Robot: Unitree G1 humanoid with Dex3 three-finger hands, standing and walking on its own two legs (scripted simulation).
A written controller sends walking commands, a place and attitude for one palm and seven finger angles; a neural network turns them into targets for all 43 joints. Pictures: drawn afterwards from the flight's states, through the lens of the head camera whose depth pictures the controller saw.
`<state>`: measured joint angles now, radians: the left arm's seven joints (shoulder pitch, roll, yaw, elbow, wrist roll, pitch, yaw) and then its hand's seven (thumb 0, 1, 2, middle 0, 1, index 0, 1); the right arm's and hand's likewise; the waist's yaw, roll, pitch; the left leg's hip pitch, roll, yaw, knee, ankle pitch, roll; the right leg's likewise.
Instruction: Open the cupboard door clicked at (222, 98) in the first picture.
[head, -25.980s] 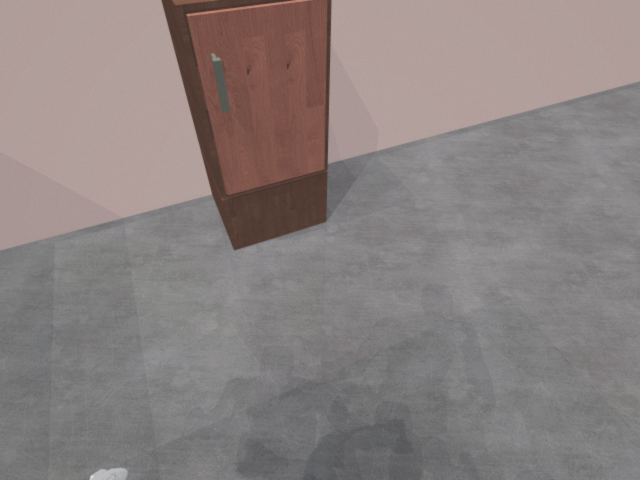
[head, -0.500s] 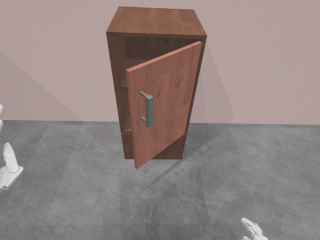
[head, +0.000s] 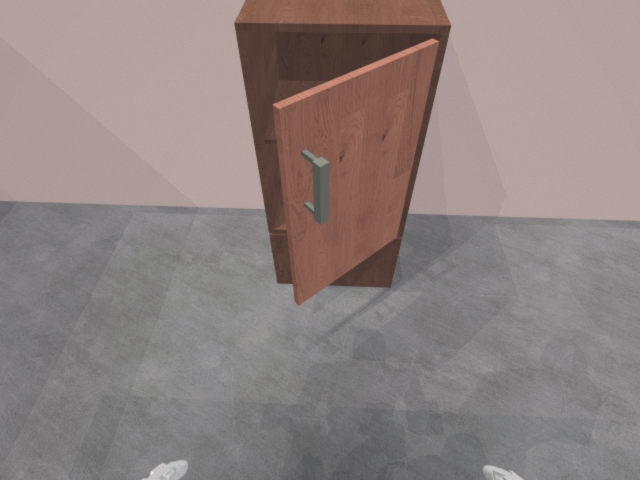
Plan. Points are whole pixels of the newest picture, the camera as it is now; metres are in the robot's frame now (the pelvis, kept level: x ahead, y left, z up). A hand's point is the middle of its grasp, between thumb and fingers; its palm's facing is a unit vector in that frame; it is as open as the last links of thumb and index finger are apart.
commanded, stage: let the arm hang, fingers relaxed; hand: left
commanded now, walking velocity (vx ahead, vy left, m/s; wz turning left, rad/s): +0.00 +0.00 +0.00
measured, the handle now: (314, 187) +0.62 +0.03 -0.02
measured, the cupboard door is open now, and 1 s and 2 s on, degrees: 42 42 42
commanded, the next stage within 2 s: look to check the result in 0.84 s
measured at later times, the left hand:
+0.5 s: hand out of the picture -0.02 +0.19 -0.16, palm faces +0.04 -0.97 -0.23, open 7.4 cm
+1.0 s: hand out of the picture +0.01 +0.18 -0.16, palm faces +0.04 -0.98 -0.21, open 7.4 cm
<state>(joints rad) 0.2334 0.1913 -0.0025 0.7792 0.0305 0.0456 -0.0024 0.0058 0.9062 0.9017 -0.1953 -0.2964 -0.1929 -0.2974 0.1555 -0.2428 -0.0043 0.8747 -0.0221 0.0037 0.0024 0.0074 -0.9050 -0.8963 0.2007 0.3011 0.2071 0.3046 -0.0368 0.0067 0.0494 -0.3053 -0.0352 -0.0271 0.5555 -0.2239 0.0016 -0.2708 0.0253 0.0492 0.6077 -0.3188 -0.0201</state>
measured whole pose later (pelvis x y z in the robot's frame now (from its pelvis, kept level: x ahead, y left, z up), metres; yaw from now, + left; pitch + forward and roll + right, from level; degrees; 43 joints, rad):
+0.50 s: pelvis -0.01 +0.01 +0.01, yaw +1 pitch -2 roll +0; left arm 0.28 0.17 0.02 1.14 0.01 0.02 0.02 0.00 0.91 0.90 -0.20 -0.30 -0.20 -0.30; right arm 0.31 -0.13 0.00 1.13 -0.02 0.03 -0.02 0.00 -0.91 -0.90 0.20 0.30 0.20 0.30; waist -0.01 0.03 0.06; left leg -0.25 -0.03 -0.05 0.43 -0.15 0.01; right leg -0.20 0.03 0.03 0.45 -0.22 -0.02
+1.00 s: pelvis +0.00 +0.00 +0.01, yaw +1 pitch -2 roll +0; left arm 0.25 0.15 0.02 1.14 0.01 0.00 0.02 0.00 0.91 0.90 -0.20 -0.30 -0.20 -0.30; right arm 0.26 -0.15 -0.01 1.12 -0.02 0.01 -0.03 0.00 -0.91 -0.90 0.20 0.30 0.20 0.30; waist -0.01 0.02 0.06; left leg -0.23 -0.03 -0.05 0.42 -0.16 0.01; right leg -0.18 0.03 0.03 0.44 -0.23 -0.02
